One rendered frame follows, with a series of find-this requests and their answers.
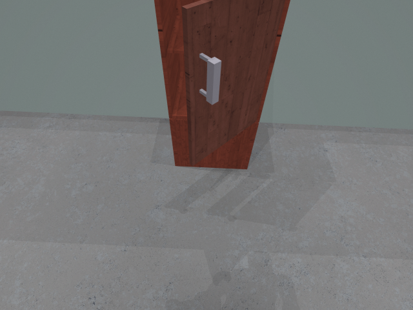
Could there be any handle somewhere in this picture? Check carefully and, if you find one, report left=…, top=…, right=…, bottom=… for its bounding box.
left=199, top=53, right=221, bottom=105

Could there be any cupboard door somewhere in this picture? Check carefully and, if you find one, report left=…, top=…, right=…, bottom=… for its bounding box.
left=182, top=0, right=285, bottom=166

